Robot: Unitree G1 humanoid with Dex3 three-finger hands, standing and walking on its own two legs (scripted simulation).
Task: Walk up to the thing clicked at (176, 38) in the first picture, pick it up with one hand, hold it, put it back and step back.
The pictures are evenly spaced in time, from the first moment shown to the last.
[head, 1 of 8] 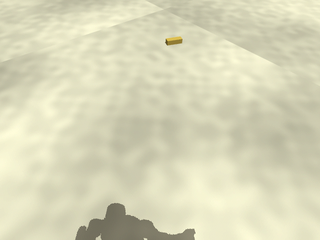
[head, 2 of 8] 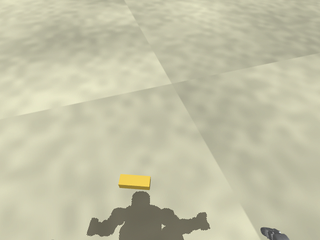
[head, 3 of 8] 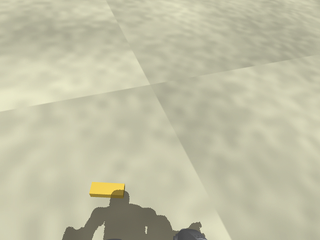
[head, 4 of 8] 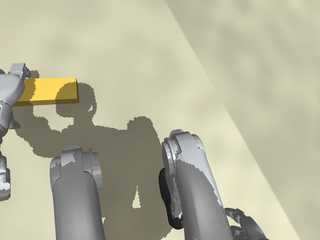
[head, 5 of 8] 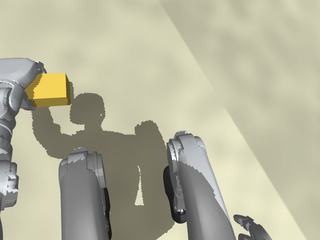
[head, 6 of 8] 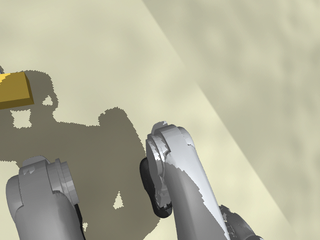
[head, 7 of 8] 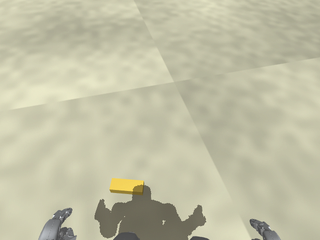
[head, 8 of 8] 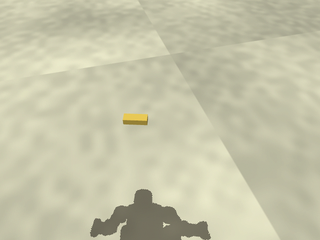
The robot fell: no
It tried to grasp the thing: yes
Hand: left
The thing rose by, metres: 0.68
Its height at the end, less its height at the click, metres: +0.00
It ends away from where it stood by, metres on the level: 0.01
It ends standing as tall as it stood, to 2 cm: yes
